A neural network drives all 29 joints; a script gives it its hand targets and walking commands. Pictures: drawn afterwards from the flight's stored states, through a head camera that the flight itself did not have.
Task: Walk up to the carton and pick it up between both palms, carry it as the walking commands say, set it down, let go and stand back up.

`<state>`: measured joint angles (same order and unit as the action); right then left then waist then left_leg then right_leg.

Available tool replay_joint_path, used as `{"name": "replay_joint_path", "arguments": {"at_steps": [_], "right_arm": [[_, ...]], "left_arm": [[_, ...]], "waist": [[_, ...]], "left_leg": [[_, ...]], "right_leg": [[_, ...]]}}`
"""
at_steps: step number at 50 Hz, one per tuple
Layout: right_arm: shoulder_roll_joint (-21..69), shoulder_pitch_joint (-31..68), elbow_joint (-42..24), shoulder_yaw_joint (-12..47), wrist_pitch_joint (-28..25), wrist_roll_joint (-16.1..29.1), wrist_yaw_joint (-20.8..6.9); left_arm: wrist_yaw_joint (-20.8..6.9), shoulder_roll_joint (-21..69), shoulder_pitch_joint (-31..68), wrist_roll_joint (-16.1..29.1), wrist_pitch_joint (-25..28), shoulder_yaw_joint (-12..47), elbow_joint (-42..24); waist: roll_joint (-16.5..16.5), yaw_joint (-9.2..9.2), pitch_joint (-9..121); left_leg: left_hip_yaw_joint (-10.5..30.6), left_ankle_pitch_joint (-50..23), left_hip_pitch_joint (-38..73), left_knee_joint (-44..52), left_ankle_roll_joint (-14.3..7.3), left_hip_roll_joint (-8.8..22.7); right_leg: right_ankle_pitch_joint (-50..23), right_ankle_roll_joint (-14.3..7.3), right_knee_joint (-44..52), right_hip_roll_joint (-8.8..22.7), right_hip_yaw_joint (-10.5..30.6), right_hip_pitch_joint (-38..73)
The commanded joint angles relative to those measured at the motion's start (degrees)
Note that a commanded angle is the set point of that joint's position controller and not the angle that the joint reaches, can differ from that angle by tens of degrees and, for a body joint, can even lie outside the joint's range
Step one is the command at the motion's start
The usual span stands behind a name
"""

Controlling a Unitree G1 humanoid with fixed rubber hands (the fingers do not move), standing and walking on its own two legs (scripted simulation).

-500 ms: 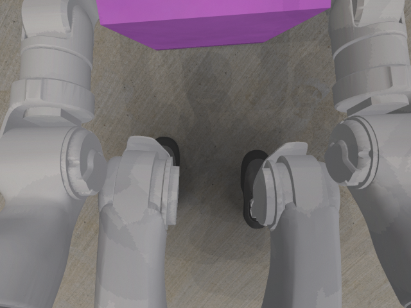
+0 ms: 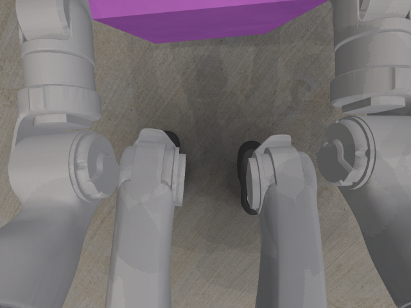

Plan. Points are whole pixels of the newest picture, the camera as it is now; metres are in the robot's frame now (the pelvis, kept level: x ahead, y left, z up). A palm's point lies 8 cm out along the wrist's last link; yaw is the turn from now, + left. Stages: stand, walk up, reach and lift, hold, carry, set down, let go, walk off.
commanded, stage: reach and lift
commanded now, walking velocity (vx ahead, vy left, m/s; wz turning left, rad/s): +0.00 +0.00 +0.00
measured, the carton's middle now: out of the picture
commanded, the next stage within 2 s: none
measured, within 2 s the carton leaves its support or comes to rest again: neither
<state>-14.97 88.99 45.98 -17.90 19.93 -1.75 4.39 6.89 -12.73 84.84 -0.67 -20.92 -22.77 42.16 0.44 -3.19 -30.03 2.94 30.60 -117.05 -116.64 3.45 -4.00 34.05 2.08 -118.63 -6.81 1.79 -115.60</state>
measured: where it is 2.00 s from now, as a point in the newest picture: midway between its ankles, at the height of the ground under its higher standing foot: (208, 185)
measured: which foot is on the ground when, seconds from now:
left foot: down 0.00-1.00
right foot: down 0.00-1.00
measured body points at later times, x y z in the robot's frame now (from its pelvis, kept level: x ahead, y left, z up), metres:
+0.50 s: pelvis -0.01 +0.00 +0.05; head +0.36 +0.02 +0.28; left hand +0.55 +0.20 -0.09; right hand +0.59 -0.12 -0.08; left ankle +0.13 +0.13 -0.39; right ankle +0.11 -0.11 -0.39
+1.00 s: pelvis -0.02 +0.00 +0.09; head +0.34 +0.02 +0.36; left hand +0.53 +0.20 -0.03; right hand +0.57 -0.12 -0.01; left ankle +0.13 +0.13 -0.39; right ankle +0.11 -0.11 -0.39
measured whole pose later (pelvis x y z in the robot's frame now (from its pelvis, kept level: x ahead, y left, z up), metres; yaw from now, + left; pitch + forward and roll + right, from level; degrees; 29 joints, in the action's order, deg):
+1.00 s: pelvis -0.02 +0.00 +0.09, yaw +0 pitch +26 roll +0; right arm -10.5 82.7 36.7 -22.1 25.4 -5.2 1.9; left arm 4.4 -8.0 78.0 -4.4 -27.2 -27.3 31.2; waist 0.5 -2.6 -30.0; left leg 4.4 25.2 -98.9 -98.4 3.6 -4.8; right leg 28.3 2.2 -100.1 -7.3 3.1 -97.5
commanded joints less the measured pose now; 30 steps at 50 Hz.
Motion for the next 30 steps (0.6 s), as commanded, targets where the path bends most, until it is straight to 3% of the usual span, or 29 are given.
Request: {"name": "replay_joint_path", "arguments": {"at_steps": [1, 9, 13, 30], "right_arm": [[58.36, 38.59, -9.6, 27.6, -0.2, 7.88, -14.98], [60.91, 38.09, -13.8, 30.12, 1.62, 9.85, -14.71], [61.62, 33.22, -8.13, 26.93, 2.38, 7.58, -15.56], [61.47, 35.6, -13.47, 27.83, 3.68, 6.71, -16.53]], "left_arm": [[-16.67, 55.44, 45.37, 9.25, 1.3, 30.8, -12.69], [-16.47, 55.93, 46.02, 10.31, -0.65, 33.5, -18.73], [-16.78, 56.49, 42.84, 7.75, -1.27, 31.51, -15.45], [-17.18, 58.22, 42.68, 7.79, -3.3, 32.82, -18.27]], "waist": [[2.47, -1.43, 121.87], [1.26, -1.87, 133.91], [0.04, -1.77, 126.83], [-0.08, -0.15, 136.14]], "left_leg": [[-8.73, -23.05, 42.72, 7.13, -2.06, -2.26], [-8.78, -27.12, 48.28, 9.75, -1.78, -3.02], [-8.56, -23.47, 46.41, 12.17, -1.7, -2.83], [-7.66, -22.19, 54.51, 18.76, -1.24, -3.28]], "right_leg": [[-19.95, -1.82, 10.6, -2.1, -6.7, 34.96], [-25.07, -1.67, 12.81, -2.82, -6.14, 42.16], [-20.74, -1.91, 15.17, -2.83, -6.14, 37.08], [-19.07, -1.85, 21.85, -3.0, -5.97, 43.23]]}}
